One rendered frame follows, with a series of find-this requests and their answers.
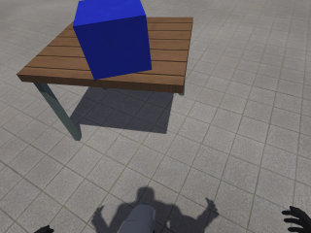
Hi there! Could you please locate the robot left thigh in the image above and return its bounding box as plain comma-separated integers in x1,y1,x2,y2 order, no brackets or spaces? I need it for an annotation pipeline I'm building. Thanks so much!
119,204,156,233

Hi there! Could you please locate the table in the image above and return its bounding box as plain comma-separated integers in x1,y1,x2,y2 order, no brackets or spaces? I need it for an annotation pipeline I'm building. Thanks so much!
17,17,193,141

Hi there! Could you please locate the robot right hand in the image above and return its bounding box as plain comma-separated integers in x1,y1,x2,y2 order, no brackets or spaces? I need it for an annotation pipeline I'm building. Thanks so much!
282,206,311,233

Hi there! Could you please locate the carton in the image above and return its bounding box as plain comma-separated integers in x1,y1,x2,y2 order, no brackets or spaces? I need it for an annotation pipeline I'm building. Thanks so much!
73,0,153,80

